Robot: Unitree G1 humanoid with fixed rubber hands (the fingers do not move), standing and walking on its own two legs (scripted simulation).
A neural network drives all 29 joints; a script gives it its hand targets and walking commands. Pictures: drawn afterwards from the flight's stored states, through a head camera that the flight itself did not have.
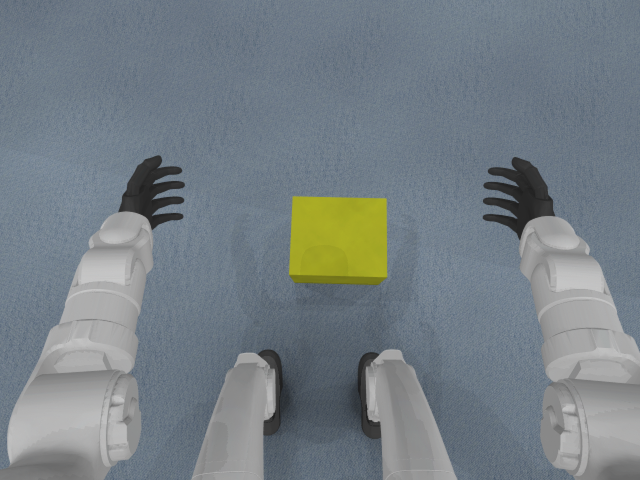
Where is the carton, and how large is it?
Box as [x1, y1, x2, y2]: [289, 196, 386, 284]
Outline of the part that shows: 293,196 289,274 294,282 378,284 386,277 386,198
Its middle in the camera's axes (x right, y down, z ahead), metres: +0.05 +0.00 +1.00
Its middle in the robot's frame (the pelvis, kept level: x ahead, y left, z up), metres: +0.51 -0.04 -0.60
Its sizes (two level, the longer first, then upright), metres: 0.228 0.192 0.162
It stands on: the floor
